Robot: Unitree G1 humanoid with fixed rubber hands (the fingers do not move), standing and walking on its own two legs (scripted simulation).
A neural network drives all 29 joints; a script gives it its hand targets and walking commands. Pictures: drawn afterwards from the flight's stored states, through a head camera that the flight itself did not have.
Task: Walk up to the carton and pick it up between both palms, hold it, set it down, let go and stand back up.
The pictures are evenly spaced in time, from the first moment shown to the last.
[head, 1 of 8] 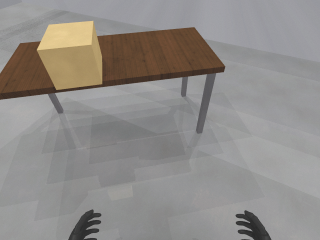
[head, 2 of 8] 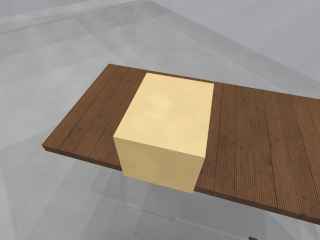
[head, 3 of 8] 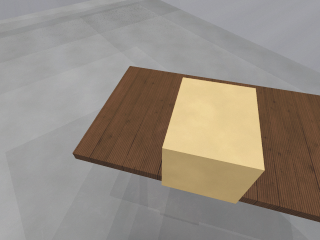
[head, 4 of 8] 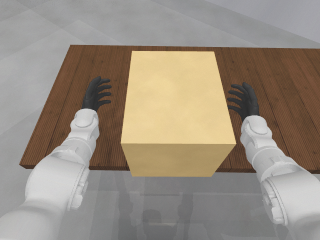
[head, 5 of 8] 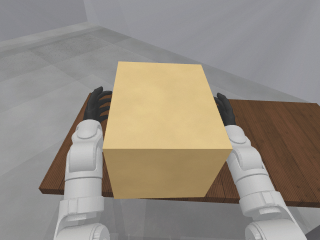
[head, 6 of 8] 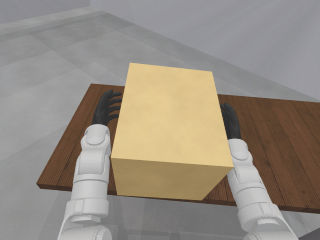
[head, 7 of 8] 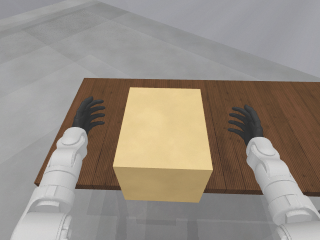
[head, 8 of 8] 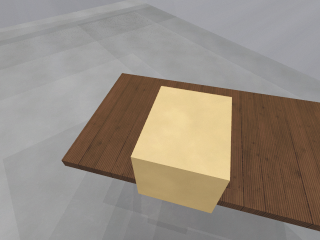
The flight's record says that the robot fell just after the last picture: no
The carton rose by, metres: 0.18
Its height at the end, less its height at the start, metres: +0.00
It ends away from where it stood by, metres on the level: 0.03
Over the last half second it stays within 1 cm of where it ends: yes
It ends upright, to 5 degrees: yes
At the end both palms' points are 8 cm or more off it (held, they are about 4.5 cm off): yes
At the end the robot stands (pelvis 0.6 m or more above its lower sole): yes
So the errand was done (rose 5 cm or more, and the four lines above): yes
